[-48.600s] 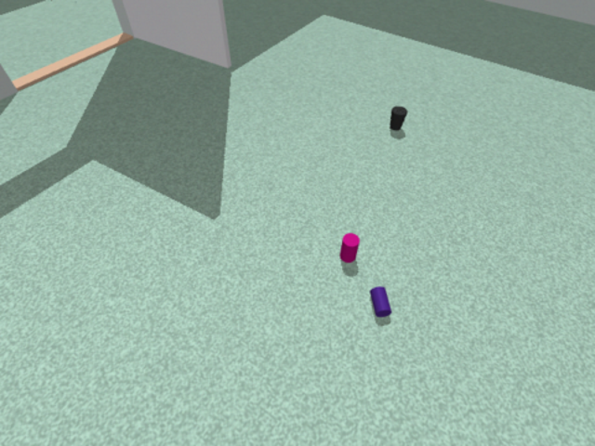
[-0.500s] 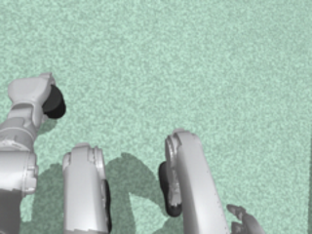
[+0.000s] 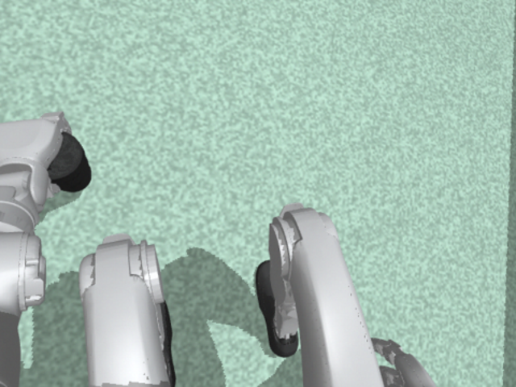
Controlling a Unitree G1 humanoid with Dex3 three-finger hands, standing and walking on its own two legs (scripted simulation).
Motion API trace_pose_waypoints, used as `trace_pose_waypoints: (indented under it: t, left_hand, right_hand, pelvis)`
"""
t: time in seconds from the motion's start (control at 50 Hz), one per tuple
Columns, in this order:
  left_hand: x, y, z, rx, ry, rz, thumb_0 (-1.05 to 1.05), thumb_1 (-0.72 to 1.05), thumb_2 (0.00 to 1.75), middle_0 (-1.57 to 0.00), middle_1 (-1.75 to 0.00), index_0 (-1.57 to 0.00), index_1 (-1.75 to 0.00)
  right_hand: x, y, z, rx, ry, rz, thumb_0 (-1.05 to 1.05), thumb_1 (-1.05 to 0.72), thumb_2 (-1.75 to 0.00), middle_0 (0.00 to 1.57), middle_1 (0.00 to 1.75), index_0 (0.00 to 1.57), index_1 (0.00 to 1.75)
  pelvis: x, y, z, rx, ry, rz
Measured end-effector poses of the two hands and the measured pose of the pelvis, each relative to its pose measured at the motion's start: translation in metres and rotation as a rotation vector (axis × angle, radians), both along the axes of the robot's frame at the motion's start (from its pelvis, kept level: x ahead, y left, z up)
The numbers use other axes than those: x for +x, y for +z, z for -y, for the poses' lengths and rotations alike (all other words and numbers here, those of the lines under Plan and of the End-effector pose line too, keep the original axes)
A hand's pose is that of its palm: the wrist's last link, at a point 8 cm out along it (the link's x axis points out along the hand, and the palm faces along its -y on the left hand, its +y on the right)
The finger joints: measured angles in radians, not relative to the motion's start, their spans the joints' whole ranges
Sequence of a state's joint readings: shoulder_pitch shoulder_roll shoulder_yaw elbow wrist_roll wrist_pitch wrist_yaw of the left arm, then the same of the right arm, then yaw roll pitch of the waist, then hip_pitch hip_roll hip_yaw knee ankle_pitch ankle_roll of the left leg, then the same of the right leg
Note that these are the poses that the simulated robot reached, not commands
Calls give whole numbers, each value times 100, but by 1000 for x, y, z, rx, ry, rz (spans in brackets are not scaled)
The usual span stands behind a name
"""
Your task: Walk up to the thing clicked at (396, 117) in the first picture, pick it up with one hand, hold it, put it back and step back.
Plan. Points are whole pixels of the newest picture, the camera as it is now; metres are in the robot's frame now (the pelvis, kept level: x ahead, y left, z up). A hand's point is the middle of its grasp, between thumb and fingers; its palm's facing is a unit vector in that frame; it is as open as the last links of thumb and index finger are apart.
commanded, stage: lower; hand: left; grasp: from above
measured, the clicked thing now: (64, 166) +0.46 +0.25 -0.24
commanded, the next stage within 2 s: rest in 0.06 s
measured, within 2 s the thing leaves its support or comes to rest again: rests again in 0.36 s
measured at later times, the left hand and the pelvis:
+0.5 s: hand (55, 165) +0.46 +0.26 -0.23, palm faces -0.46 -0.07 -0.88, open 10.9 cm; pelvis +0.01 +0.00 -0.03, yaw -2 degrees
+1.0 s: hand (56, 169) +0.46 +0.27 -0.24, palm faces -0.46 -0.06 -0.88, open 11.7 cm; pelvis +0.00 +0.00 -0.04, yaw -4 degrees
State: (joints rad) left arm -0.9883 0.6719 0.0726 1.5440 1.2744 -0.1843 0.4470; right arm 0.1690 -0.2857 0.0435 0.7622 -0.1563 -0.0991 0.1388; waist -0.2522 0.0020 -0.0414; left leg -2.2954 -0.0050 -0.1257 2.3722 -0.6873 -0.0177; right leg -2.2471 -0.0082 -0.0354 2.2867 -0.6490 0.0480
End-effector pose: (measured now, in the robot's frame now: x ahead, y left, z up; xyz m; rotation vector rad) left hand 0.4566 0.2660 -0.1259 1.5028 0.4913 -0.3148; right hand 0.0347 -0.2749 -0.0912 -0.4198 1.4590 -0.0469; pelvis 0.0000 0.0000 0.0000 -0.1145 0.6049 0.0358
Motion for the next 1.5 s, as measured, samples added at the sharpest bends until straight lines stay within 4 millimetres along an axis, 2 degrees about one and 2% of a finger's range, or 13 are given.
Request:
trace_pose_waypoints:
  t: [0.16, 0.44, 0.76, 0.9, 1.14, 1.28, 1.5]
  left_hand:
    - [1, -23, 0, -3, -17, 25, 1, -9, 82, -72, -100, -43, -83]
    - [9, -48, 3, -5, 10, 12, 1, -8, 82, -70, -99, -41, -82]
    - [13, -50, -3, -12, 19, 27, 2, -9, 79, -69, -103, -43, -89]
    - [11, -54, -2, -18, 3, 25, 2, -13, 84, -50, -105, -38, -96]
    - [13, -59, -1, -11, -3, 57, 0, -37, 101, -21, -111, -21, -108]
    - [16, -60, -1, -4, 15, 53, 0, -45, 106, -14, -115, -15, -113]
    - [17, -60, 0, -14, 26, 45, 0, -46, 107, -11, -116, -12, -115]
  right_hand:
    - [2, -8, -1, -6, 11, -11, 1, -92, -90, 20, 30, 20, 30]
    - [1, -17, -7, 27, 40, -36, 0, -91, -90, 20, 30, 20, 30]
    - [-17, -18, -7, 51, 84, -52, 0, -90, -90, 20, 30, 20, 30]
    - [-26, -12, -7, 42, 87, -57, 0, -90, -90, 20, 30, 20, 30]
    - [-27, -8, -12, 52, 101, -57, 1, -90, -90, 20, 30, 20, 30]
    - [-21, -10, -16, 77, 104, -49, 1, -90, -90, 20, 30, 20, 30]
    - [-13, -13, -14, 95, 112, -52, 0, -90, -90, 20, 30, 20, 30]
  pelvis:
    - [3, -13, -2, -10, -3, 7]
    - [8, -23, -2, -25, -16, 9]
    - [4, -36, -2, -40, -27, 60]
    - [2, -37, -2, -49, -33, 72]
    - [2, -37, -4, -61, -38, 68]
    - [5, -36, -5, -62, -36, 56]
    - [6, -33, -4, -58, -35, 48]
